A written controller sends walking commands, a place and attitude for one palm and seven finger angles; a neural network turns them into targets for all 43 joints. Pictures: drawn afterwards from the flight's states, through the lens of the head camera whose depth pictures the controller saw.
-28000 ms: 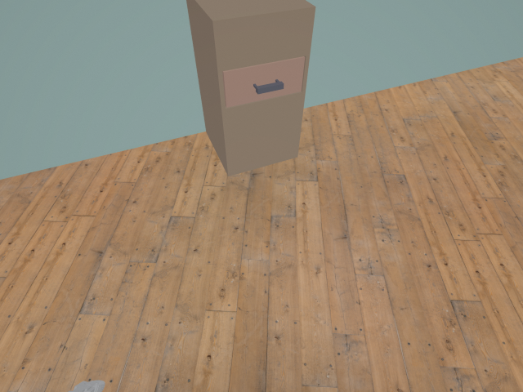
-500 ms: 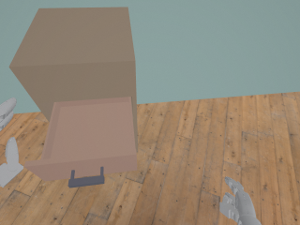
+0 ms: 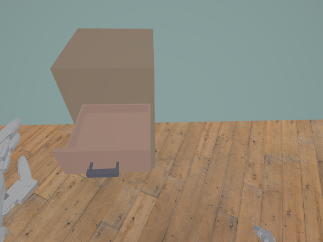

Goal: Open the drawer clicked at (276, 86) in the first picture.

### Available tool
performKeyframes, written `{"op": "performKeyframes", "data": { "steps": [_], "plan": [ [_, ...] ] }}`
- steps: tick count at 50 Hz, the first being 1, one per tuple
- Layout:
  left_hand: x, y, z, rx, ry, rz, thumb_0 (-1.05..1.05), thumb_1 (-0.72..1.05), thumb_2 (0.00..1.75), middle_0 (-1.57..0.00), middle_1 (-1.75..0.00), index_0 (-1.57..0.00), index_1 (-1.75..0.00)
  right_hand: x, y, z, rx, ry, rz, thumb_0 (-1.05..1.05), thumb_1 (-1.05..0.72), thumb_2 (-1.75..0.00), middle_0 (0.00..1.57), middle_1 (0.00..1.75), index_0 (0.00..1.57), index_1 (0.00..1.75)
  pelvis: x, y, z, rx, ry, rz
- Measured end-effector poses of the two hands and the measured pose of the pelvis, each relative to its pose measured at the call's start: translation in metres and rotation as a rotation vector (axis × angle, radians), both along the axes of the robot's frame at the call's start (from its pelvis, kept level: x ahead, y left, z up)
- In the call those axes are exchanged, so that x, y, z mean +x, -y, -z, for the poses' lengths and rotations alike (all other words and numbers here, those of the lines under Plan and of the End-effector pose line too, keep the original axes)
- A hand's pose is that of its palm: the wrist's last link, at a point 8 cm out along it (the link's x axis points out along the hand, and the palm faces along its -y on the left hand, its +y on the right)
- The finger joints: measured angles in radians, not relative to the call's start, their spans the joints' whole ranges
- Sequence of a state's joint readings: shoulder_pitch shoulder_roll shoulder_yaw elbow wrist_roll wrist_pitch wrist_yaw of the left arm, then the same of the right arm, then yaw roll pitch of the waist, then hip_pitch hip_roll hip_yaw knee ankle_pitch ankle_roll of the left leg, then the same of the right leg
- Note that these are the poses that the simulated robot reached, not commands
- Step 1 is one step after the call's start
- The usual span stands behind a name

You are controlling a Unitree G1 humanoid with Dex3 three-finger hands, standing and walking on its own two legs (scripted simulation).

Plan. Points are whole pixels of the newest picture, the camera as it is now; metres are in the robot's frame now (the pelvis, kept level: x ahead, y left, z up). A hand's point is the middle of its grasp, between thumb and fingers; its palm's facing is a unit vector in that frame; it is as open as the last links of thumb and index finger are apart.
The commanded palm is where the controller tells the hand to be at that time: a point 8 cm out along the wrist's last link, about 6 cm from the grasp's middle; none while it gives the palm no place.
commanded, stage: stop stepping back and stand still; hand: left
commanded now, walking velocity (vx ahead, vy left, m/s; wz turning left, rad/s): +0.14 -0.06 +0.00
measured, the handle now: (103, 168) +0.46 +0.25 -0.25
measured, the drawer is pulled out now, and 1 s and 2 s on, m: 0.28 0.28 0.28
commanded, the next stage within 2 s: let the arm hang, fingers relaxed in 0.34 s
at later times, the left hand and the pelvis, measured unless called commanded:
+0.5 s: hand (37, 205) +0.18 +0.24 +0.10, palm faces +0.30 -0.84 -0.45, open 7.4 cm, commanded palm none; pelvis -0.02 +0.01 -0.01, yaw +2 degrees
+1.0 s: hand out of the picture -0.06 +0.18 -0.17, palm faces +0.08 -0.97 -0.22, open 7.2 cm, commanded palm none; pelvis -0.01 +0.00 +0.00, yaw +3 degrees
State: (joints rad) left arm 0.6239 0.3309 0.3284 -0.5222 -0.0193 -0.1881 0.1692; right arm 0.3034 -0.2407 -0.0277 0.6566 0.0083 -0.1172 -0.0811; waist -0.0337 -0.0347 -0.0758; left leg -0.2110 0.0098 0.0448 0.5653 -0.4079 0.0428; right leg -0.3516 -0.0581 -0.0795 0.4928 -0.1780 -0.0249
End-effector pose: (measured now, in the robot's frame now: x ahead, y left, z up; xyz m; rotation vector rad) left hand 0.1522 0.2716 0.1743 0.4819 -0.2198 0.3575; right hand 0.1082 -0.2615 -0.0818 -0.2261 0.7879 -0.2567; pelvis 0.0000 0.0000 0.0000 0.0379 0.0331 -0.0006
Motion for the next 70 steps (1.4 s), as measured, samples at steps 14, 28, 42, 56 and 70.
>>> {"op": "performKeyframes", "data": {
  "steps": [14, 28, 42, 56, 70],
  "plan": [
    [-0.033, 0.000, -0.016, 0.117, 0.064, -0.001, 0.02, 0.89, 0.90, -0.21, -0.30, -0.21, -0.31, 0.002, -0.030, 0.023, 0.123, 0.029, -0.072, 0.01, -0.91, -0.90, 0.20, 0.29, 0.20, 0.30, -0.026, 0.006, 0.013, -0.042, 0.056, -0.026],
    [-0.002, -0.020, 0.158, -0.209, -0.547, -0.073, 0.00, 0.89, 0.90, -0.20, -0.30, -0.20, -0.30, 0.007, -0.026, 0.034, 0.060, -0.116, -0.159, 0.01, -0.91, -0.90, 0.20, 0.29, 0.20, 0.30, -0.023, -0.006, 0.017, -0.015, 0.005, -0.068],
    [-0.173, 0.040, 0.320, -0.576, -1.480, -0.262, -0.02, 1.00, 0.90, -0.20, -0.30, -0.21, -0.30, -0.091, -0.029, 0.053, 0.091, -0.542, -0.048, 0.00, -0.94, -0.90, 0.20, 0.29, 0.20, 0.30, -0.016, 0.004, 0.002, -0.046, 0.053, -0.062],
    [-0.215, 0.053, 0.314, -0.588, -1.615, -0.301, 0.01, 0.91, 0.90, -0.20, -0.30, -0.20, -0.30, -0.146, -0.051, 0.064, 0.169, -0.678, 0.004, 0.00, -0.92, -0.90, 0.20, 0.29, 0.20, 0.30, -0.014, -0.002, -0.002, -0.040, 0.070, -0.054],
    [-0.193, 0.071, 0.321, -0.616, -1.560, -0.239, 0.01, 0.92, 0.90, -0.20, -0.30, -0.20, -0.30, -0.151, -0.074, 0.066, 0.223, -0.658, 0.026, 0.00, -0.91, -0.90, 0.20, 0.29, 0.20, 0.30, -0.012, -0.002, -0.002, -0.039, 0.069, -0.046]
  ]
}}
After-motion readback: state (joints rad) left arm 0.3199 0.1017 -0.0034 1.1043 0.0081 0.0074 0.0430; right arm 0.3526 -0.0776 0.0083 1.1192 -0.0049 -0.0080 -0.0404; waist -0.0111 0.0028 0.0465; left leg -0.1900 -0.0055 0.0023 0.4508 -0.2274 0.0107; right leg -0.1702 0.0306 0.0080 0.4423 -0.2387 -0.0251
